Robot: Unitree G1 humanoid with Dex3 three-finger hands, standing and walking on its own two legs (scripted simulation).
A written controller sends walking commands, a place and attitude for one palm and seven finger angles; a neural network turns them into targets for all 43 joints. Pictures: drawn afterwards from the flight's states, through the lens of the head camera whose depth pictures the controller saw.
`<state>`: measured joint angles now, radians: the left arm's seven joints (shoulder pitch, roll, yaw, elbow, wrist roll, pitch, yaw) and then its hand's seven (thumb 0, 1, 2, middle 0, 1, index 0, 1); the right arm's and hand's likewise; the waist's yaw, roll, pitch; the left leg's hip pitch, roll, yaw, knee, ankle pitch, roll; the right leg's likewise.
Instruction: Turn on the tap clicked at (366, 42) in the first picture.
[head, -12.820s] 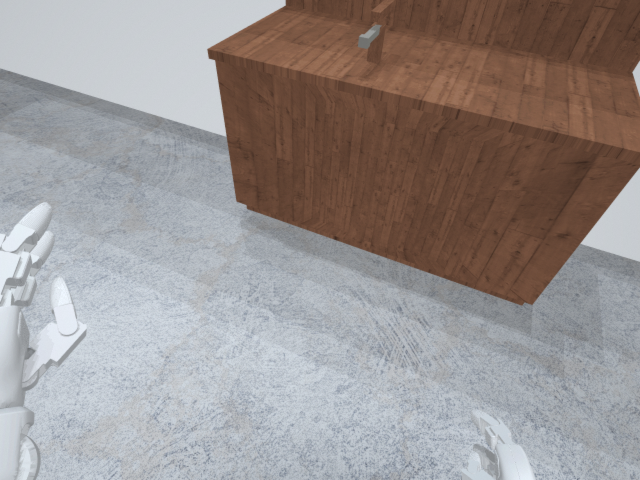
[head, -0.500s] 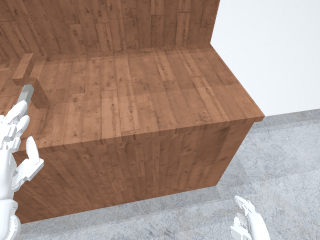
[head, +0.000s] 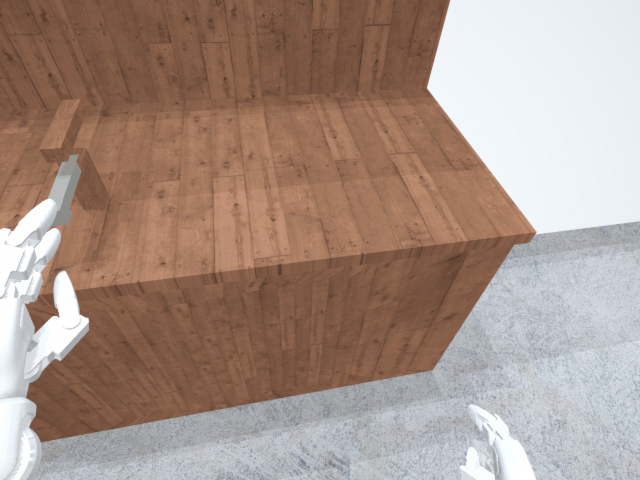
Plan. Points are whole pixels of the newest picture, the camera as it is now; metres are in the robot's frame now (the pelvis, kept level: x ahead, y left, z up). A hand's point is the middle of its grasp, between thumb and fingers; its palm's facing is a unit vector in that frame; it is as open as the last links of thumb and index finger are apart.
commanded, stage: shuffle to correct the standing spot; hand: left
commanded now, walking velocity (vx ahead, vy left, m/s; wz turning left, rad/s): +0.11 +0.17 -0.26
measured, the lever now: (55, 212) +0.42 +0.42 +0.07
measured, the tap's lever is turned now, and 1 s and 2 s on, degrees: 0 0 0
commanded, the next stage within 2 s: come to a stop and stand still in 0.94 s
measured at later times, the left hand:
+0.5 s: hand (102, 280) +0.26 +0.25 +0.15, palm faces +0.35 -0.86 -0.37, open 7.4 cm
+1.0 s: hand (58, 257) +0.27 +0.30 +0.16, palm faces +0.33 -0.86 -0.39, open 7.4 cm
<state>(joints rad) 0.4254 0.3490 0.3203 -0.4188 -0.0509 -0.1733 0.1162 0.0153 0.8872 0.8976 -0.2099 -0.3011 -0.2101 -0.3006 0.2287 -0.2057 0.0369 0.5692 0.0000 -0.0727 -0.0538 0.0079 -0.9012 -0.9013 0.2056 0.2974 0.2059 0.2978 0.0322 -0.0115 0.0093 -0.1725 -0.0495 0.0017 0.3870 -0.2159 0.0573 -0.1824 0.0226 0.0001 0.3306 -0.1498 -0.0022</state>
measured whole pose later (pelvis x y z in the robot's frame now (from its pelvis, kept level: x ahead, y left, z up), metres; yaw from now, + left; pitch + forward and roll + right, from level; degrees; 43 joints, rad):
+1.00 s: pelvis +0.05 +0.08 -0.01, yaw -6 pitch -1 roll +1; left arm 0.48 0.35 0.37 -0.52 -0.05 -0.23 0.13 0.01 0.88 0.90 -0.21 -0.30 -0.21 -0.30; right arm 0.20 -0.23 0.00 0.60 0.00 -0.03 -0.01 0.01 -0.90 -0.90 0.20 0.30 0.21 0.30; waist 0.03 -0.02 0.05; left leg -0.49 0.07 -0.03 0.97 -0.33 -0.01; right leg -0.27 -0.07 -0.06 0.59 -0.30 0.01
